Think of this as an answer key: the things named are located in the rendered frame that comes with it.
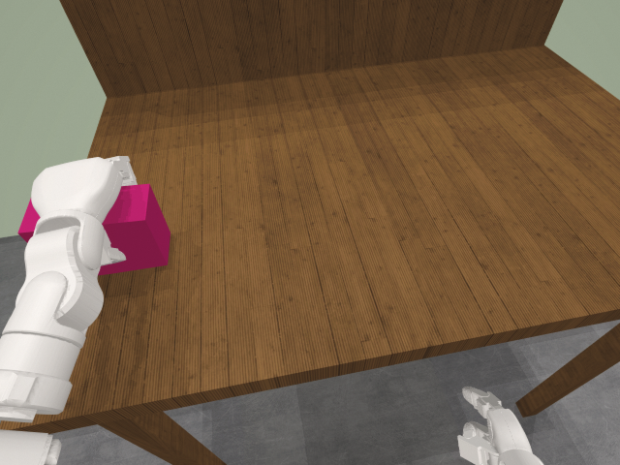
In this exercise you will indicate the table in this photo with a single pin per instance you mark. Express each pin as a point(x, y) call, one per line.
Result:
point(349, 185)

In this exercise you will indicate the left robot forearm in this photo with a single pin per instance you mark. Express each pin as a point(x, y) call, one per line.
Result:
point(58, 301)

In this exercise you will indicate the robot right hand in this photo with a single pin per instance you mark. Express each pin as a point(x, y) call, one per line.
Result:
point(482, 445)

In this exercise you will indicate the robot left hand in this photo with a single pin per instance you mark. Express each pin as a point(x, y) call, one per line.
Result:
point(90, 186)

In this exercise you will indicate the left robot upper arm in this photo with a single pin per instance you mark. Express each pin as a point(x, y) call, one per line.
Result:
point(28, 448)

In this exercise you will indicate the sponge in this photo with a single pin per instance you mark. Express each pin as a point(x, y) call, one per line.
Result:
point(135, 225)

